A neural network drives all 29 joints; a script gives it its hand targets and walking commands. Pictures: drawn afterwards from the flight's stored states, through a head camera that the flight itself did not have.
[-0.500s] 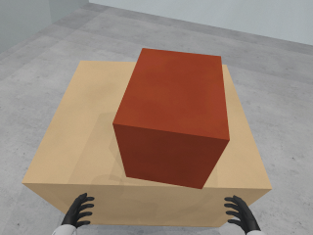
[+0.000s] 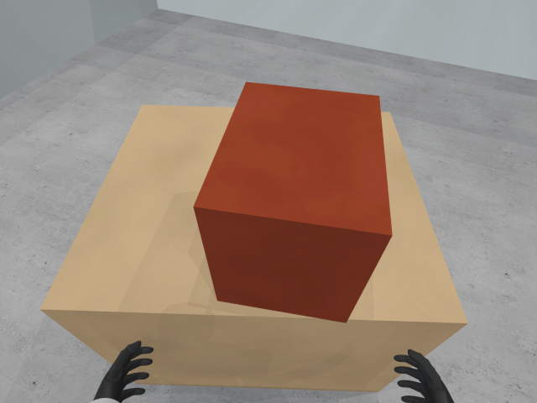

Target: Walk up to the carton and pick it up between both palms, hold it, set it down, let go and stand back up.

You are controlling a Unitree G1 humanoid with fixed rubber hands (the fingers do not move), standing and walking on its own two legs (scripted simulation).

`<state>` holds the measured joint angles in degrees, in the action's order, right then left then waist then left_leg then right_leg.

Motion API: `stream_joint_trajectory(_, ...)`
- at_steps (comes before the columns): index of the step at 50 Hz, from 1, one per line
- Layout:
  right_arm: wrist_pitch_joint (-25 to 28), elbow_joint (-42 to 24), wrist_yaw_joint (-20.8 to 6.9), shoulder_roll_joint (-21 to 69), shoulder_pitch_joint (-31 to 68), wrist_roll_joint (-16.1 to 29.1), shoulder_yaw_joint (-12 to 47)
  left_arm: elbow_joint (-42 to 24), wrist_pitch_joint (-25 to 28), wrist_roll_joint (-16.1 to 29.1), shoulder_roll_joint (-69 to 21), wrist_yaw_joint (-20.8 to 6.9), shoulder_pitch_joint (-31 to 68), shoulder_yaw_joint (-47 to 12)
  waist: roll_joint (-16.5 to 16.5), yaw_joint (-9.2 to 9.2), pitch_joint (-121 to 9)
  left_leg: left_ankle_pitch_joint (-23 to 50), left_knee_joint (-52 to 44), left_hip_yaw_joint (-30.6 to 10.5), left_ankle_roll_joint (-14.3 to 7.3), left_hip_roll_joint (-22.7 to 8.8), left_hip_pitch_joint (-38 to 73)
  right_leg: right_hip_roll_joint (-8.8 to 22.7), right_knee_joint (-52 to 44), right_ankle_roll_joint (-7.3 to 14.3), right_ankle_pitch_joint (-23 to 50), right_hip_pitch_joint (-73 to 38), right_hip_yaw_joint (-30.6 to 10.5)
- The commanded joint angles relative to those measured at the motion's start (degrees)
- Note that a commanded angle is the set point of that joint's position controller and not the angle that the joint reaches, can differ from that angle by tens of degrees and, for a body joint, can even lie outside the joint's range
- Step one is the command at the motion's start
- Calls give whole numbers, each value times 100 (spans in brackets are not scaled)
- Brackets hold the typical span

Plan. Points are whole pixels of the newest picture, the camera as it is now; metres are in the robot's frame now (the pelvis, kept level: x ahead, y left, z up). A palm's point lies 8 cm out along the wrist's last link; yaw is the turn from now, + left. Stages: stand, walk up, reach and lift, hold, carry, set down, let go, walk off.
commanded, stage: stand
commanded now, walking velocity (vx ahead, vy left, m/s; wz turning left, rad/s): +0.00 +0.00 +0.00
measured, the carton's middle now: (295, 201) +0.45 -0.04 +0.00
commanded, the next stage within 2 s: none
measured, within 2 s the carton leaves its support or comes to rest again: neither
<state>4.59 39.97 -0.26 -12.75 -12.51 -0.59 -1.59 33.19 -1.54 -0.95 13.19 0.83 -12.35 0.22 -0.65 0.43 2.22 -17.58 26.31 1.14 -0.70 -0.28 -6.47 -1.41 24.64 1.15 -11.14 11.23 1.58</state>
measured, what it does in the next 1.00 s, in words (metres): stands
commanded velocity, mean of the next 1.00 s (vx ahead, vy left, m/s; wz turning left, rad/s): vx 0.00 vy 0.00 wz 0.00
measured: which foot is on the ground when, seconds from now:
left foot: down 0.00-1.00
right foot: down 0.00-1.00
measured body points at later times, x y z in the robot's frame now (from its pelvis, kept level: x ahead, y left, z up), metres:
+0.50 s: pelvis -0.03 +0.01 +0.00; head -0.04 +0.00 +0.45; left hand +0.04 +0.27 -0.12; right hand +0.05 -0.25 -0.12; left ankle -0.04 +0.11 -0.74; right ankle +0.02 -0.11 -0.74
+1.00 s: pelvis -0.04 +0.00 +0.00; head -0.04 -0.01 +0.45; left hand +0.01 +0.26 -0.13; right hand +0.02 -0.26 -0.13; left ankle -0.04 +0.11 -0.74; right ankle +0.02 -0.11 -0.74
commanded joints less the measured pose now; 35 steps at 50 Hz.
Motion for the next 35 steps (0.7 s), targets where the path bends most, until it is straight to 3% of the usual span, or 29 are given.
stream_joint_trajectory(1,-155,-422,51,-819,-195,7,-198,-192,423,-29,652,-13,-18,237,121,-68,-505,1086,-321,-607,-19,-569,-385,768,-89,79,1685,-327,-674)
stream_joint_trajectory(21,-222,-123,8,-1020,-670,27,-40,528,432,11,936,2,-623,78,-37,10,37,-235,-690,-848,-34,-446,-1086,740,-221,6,64,-65,-672)
stream_joint_trajectory(35,-264,38,34,-999,-897,22,-3,849,403,26,946,18,-862,55,26,2,176,-382,-644,-883,-42,-403,-1197,736,-266,5,-379,204,-735)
